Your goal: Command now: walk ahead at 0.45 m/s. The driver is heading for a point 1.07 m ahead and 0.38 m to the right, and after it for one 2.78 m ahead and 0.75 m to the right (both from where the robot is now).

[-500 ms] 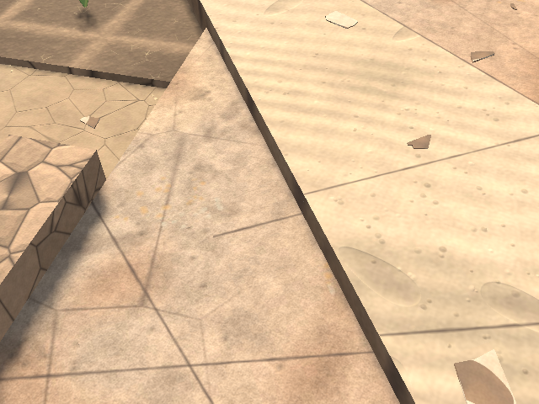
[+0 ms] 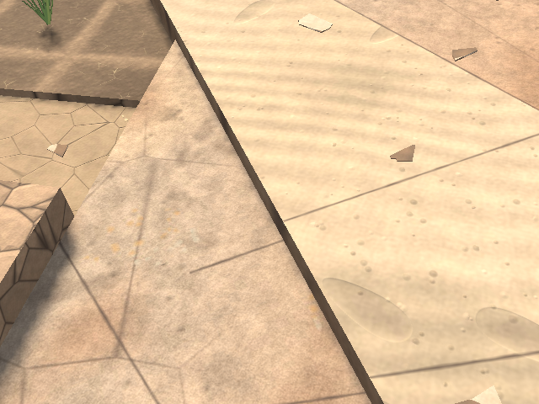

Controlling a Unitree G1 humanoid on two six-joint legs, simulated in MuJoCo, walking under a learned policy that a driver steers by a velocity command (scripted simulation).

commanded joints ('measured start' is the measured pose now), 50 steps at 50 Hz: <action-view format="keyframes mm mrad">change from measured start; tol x32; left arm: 1 116 90 12 4 -7 -14 5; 21 385 23 -9 79 -50 -9 20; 47 -499 -94 -47 -323 -2 53 13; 50 -231 -44 -42 -254 -12 60 -21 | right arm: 1 -70 -47 -12 -80 -9 -12 18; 15 -445 -37 2 -230 7 16 19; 20 91 -233 -67 -110 -40 -26 -21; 50 109 -140 0 -40 26 -42 -61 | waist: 1 24 -89 89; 16 25 -100 109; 21 -83 196 -331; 50 107 15 52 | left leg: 1 -349 76 -27 94 110 6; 18 80 -71 100 -484 253 52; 21 645 440 -667 -701 17 221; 27 115 243 -114 -832 216 80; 46 654 321 142 -800 471 43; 50 233 252 297 -678 1375 56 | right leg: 1 188 -281 363 -344 -66 -106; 18 274 -216 114 38 869 -72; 21 -318 47 83 865 -272 -25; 34 -507 -138 81 699 144 -2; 45 -1240 -119 79 1220 -331 -85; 50 -266 30 -194 597 -80 -111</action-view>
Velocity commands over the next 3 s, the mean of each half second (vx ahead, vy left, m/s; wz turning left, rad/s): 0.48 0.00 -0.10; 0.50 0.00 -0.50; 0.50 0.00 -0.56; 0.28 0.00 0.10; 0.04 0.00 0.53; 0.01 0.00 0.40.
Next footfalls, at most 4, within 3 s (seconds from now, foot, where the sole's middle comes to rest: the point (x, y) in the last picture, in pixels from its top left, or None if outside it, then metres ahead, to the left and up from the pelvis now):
0.38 left None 0.37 0.10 -0.78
1.02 right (366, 309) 0.71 -0.20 -0.69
1.60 left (374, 201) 1.08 -0.28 -0.69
2.08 right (441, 211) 1.03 -0.47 -0.69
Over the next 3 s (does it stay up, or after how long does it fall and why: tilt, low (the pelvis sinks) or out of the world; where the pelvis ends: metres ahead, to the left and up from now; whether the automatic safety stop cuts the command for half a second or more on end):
stays up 0.98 -0.33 0.09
